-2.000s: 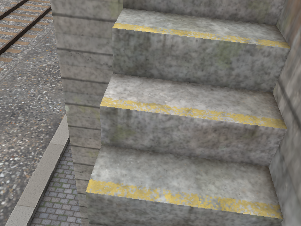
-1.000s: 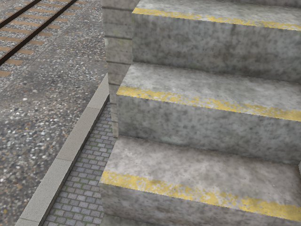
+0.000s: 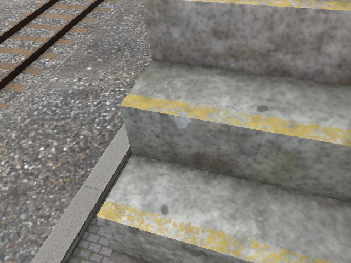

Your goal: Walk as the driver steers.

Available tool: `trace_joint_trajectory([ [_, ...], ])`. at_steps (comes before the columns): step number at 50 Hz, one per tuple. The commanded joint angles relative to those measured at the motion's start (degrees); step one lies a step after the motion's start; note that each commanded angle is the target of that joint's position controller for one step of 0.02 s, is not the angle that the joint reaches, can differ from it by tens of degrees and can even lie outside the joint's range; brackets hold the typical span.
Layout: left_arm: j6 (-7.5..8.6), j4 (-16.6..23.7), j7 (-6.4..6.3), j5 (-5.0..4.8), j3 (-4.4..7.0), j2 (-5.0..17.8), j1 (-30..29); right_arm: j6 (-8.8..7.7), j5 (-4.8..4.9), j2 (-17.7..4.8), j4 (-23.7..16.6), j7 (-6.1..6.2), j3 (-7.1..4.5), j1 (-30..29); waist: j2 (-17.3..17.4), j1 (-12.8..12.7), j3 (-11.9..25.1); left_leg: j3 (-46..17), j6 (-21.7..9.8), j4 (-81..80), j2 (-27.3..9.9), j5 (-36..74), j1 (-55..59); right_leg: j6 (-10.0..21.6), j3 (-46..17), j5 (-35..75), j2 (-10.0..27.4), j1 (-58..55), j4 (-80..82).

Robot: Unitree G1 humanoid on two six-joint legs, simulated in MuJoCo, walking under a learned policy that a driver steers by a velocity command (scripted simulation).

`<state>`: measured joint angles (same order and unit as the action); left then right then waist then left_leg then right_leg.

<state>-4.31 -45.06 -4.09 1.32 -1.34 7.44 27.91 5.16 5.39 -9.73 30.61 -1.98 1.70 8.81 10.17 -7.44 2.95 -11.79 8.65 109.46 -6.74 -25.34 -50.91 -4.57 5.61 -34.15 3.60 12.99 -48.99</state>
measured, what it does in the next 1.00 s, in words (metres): steps on the spot: left foot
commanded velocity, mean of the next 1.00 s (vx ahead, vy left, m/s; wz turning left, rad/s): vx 0.45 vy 0.00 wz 0.00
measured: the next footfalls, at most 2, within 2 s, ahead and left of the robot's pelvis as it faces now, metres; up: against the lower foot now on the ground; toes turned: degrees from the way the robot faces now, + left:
left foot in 0.08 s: +0.04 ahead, +0.21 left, +0.00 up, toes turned -2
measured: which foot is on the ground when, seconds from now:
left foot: up 0.00-0.06, down 0.08-1.00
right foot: down 0.00-1.00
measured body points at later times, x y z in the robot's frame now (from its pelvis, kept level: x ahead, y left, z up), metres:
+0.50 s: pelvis +0.00 +0.09 +0.06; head +0.00 +0.10 +0.51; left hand +0.16 +0.29 -0.07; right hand +0.18 -0.13 -0.01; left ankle +0.00 +0.21 -0.68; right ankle -0.08 -0.15 -0.67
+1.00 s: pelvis -0.01 +0.05 +0.06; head -0.02 +0.03 +0.51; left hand +0.10 +0.26 -0.06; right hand +0.18 -0.17 -0.02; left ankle +0.00 +0.21 -0.68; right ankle -0.09 -0.16 -0.68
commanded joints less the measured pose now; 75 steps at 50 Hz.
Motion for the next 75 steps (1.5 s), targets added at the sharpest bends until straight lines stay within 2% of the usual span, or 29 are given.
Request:
trace_joint_trajectory([
  [1, 2.86, 16.36, -2.57, 0.72, 4.16, 17.75, -17.92, 1.15, 0.3, -4.37, -12.87, 1.05, -0.26, -19.92, -15.0, 2.71, -11.44, 4.69, -1.6, -49.57, -8.04, 4.02, 13.64, 16.53, -27.01, -11.77, 15.75, 14.21, 37.92],
  [2, 3.68, 16.94, -1.61, 0.55, 4.2, 17.55, -18.24, -0.2, -1.11, -3.33, -9.95, 0.26, 0.26, -17.41, -23.25, 1.08, -9.49, 9.92, -4.24, -61.95, -6.1, 1.71, 30.76, 14.94, -20.39, -10.21, 14.02, 20.16, 40.05],
  [3, 3.28, 14.75, -0.35, 0.57, 3.55, 15.85, -15.35, -1.31, -2.39, -2.9, -6.69, -0.7, -0.42, -12.73, -27.05, 0.89, -10.55, 14.71, -5.79, -72.25, -1.1, 2.96, 38.45, 14.72, -16.61, -11.1, 11.51, 19.19, 38.6],
  [4, 2.73, 12.16, 1.24, -0.07, 1.94, 10.05, -9.76, -2.22, -2.62, -2.97, -1.5, -1.32, -1.16, -5.71, -19.96, 1.9, -11.94, 13.99, -6.24, -87.25, 2.78, 2.84, 41.74, 13.93, -11.36, -3.46, 6.0, 12.92, 28.26],
  [5, 2.83, 9.36, 2.4, 1.11, 0.31, 4.56, -5.27, -3.56, -4.2, -4.94, 0.39, -1.78, -1.88, -2.99, -6.6, 1.54, -12.35, 10.32, -5.29, -83.81, 3.4, 23.01, 46.32, 11.7, -5.1, 6.31, -0.29, 15.47, 17.86],
  [6, 3.18, 7.55, 1.23, -1.58, 0.32, 3.46, -0.07, -4.18, -4.69, -7.56, 3.15, -1.15, -2.82, 0.07, 1.46, 0.3, -11.74, -0.32, -8.48, -84.61, -0.04, 19.85, 38.63, 10.28, -3.24, 11.74, -0.86, 11.59, 23.39],
  [7, 3.56, 4.75, 0.99, -2.23, 0.53, 6.42, -2.17, -5.12, -4.59, -6.03, 4.16, -0.98, -3.04, 1.28, -4.85, 3.29, -15.57, 1.26, -8.12, -84.05, 1.1, 27.52, 33.06, 10.79, -3.76, 18.37, -0.06, 5.16, 24.2],
  [8, 3.79, 4.21, 1.71, -2.52, 0.43, 6.27, -4.99, -5.91, -4.38, -4.05, 4.01, -0.67, -2.58, -1.36, -10.35, 3.62, -14.85, 5.79, -7.49, -82.82, 3.6, 26.71, 31.52, 11.18, -4.33, 25.35, 0.89, -0.72, 30.07],
  [9, 4.12, 6.08, 1.79, -1.05, -0.57, 5.76, -10.1, -6.46, -4.68, -4.02, 2.03, -0.65, -2.61, -4.1, -14.42, 5.67, -11.86, 7.56, -6.1, -80.92, 4.27, 33.39, 33.17, 11.58, -3.8, 35.36, 1.52, -4.15, 29.06],
  [10, 4.72, 6.7, 2.73, -0.1, -0.92, 4.68, -12.05, -6.55, -5.04, -4.37, 0.62, -0.87, -2.64, -5.76, -13.07, 6.68, -6.48, 7.28, -5.46, -83.23, 3.59, 39.77, 37.5, 10.97, -4.36, 39.74, 1.54, -6.72, 27.64],
  [11, 5.17, 5.46, 3.52, 0.13, -0.64, 4.64, -10.93, -6.47, -4.7, -3.94, 0.13, -1.36, -2.42, -4.63, -6.58, 7.7, -2.08, 6.93, -5.36, -85.48, 2.93, 45.94, 42.44, 10.36, -5.12, 37.7, 2.14, -7.74, 28.06],
  [12, 5.6, 4.51, 3.98, -0.11, -0.28, 6.14, -10.53, -6.6, -4.63, -4.13, 0.52, -1.54, -2.56, -2.55, -3.36, 8.27, 1.53, 6.49, -5.49, -86.1, 2.63, 49.67, 46.66, 9.87, -5.26, 35.49, 2.39, -8.49, 28.13],
  [13, 5.88, 4.15, 3.97, -0.43, -0.33, 5.85, -10.58, -6.36, -4.41, -5.28, 1.74, -1.32, -2.91, -0.01, -0.21, 8.34, 4.6, 7.57, -6.47, -85.77, 2.6, 49.91, 49.6, 9.34, -4.6, 32.63, 1.94, -9.24, 27.88],
  [14, 5.69, 2.91, 4.05, -0.66, -0.68, 5.13, -13.45, -5.68, -4.15, -5.91, 3.1, -1.82, -3.47, 1.91, -0.15, 9.27, 4.53, 7.72, -7.21, -86.49, 2.9, 46.9, 50.43, 9.71, -3.6, 27.78, 1.07, -8.34, 26.69],
  [15, 6.26, 3.26, 4.35, -0.55, -1.08, 4.28, -16.4, -5.32, -4.57, -5.09, 1.44, -1.47, -3.1, -0.46, -0.84, 9.35, 4.52, 7.98, -7.58, -87.26, 2.67, 39.35, 50.98, 10.02, -3.69, 23.57, 1.13, -6.94, 27.47],
  [18, 7.23, 2.9, 4.44, -0.07, -1.44, 4.07, -20.33, -5.31, -4.67, -4.98, -0.5, -1.71, -3.16, -3.89, -1.76, 9.28, 3.35, 8.04, -8.55, -89.67, 2.94, 30.68, 47.28, 9.89, -3.88, 26.59, 2.37, -8.81, 29.91],
  [20, 7.44, 1.64, 4.88, -0.3, -1.08, 5.27, -19.86, -5.71, -4.71, -4.47, -1.69, -2.44, -2.68, -5.06, -2.73, 9.36, 2.87, 8.11, -8.97, -90.0, 3.3, 31.93, 48.11, 9.33, -3.28, 29.11, 3.4, -8.93, 31.03],
  [21, 7.53, 0.18, 4.7, -0.75, -0.33, 7.14, -19.15, -5.85, -4.83, -5.35, -1.64, -1.9, -2.84, -3.11, -4.89, 10.19, 1.12, 8.37, -9.23, -90.17, 3.47, 31.6, 47.79, 9.29, -2.75, 30.44, 3.77, -9.1, 31.45],
  [23, 7.56, -1.17, 4.48, -0.88, -0.25, 6.97, -18.34, -5.72, -4.62, -5.97, -1.23, -1.65, -3.1, -2.47, -4.95, 10.43, 0.27, 8.49, -9.62, -90.02, 3.63, 29.02, 47.83, 9.54, -2.15, 29.31, 4.4, -8.96, 32.55],
  [27, 7.3, -2.43, 4.6, -0.47, 0.39, 7.47, -19.15, -5.77, -5.18, -4.75, -3.43, -0.98, -2.55, -4.92, -8.88, 10.16, -2.02, 9.86, -9.29, -89.74, 4.64, 22.74, 45.56, 9.55, -1.28, 29.46, 5.48, -9.68, 35.56],
  [32, 7.22, -3.51, 4.72, -0.63, 0.63, 7.02, -19.34, -5.42, -5.09, -4.27, -3.04, -1.01, -2.47, -4.73, -9.55, 10.16, -0.56, 10.57, -9.25, -89.65, 4.34, 26.72, 47.44, 8.54, -0.68, 32.93, 5.39, -10.08, 35.53],
  [34, 7.2, -2.69, 5.02, 0.23, 0.04, 5.89, -19.97, -5.21, -4.85, -3.17, -3.45, -1.96, -2.24, -7.84, -9.3, 9.46, 0.75, 11.06, -8.73, -89.67, 4.27, 29.14, 47.94, 7.76, -0.89, 33.0, 5.46, -10.39, 36.4],
  [42, 7.46, -3.16, 4.38, 0.4, -0.4, 6.1, -17.13, -4.49, -4.94, -3.63, -0.73, -1.37, -2.69, -8.77, -10.64, 8.87, 0.05, 12.7, -7.58, -90.72, 3.16, 28.51, 48.15, 6.5, -0.9, 34.24, 5.76, -10.5, 38.53],
  [43, 7.24, -2.98, 3.89, 0.42, -0.04, 7.37, -15.27, -4.84, -5.85, -3.2, -0.39, -0.79, -2.87, -7.25, -11.57, 8.79, -0.19, 12.28, -7.86, -90.99, 3.04, 28.97, 48.82, 5.43, -1.3, 35.53, 5.33, -10.61, 39.0],
  [50, 7.09, -2.16, 3.7, 0.9, 0.01, 6.27, -14.51, -4.99, -5.3, -3.64, 0.78, 0.1, -3.43, -8.17, -10.39, 8.31, -1.34, 12.96, -7.26, -91.77, 2.25, 26.76, 47.93, 5.03, -1.79, 35.2, 5.13, -10.9, 40.55],
  [51, 6.48, -3.82, 4.22, 0.78, 0.85, 6.77, -11.71, -5.05, -5.01, -2.34, 1.09, -0.19, -3.25, -6.45, -10.69, 7.9, -1.3, 13.85, -6.28, -92.23, 2.48, 23.78, 47.2, 4.74, -3.04, 32.46, 5.15, -12.57, 41.26],
  [54, 5.49, -3.19, 4.09, 1.02, 1.34, 7.52, -10.93, -5.34, -4.65, -2.83, 1.71, -1.0, -3.81, -6.05, -11.07, 7.05, -3.98, 13.84, -5.62, -92.99, 2.43, 23.47, 44.67, 4.74, -3.97, 30.51, 5.25, -13.11, 41.93],
  [58, 5.44, -4.27, 4.05, 0.9, 1.77, 7.29, -9.55, -5.66, -4.52, -2.25, 1.9, -1.34, -4.13, -5.19, -12.61, 7.04, -3.46, 14.12, -5.45, -91.7, 2.41, 24.08, 44.73, 5.03, -4.76, 32.71, 5.24, -13.65, 40.91],
  [75, 4.92, -5.89, 3.18, 0.54, 2.29, 7.14, -3.6, -5.53, -4.15, -3.02, 5.01, -1.53, -4.87, -1.15, -10.38, 6.93, -1.1, 14.54, -5.72, -90.49, 2.33, 35.8, 47.14, 4.39, -3.13, 48.15, 4.89, -15.62, 37.93],
])
Velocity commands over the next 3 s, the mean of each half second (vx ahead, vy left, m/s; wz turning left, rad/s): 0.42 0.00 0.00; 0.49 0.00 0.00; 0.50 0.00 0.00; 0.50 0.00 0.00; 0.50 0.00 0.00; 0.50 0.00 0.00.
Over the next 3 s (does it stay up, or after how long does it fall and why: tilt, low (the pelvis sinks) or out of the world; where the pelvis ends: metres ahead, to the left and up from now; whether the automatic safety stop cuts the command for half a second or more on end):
stays up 0.02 0.04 0.06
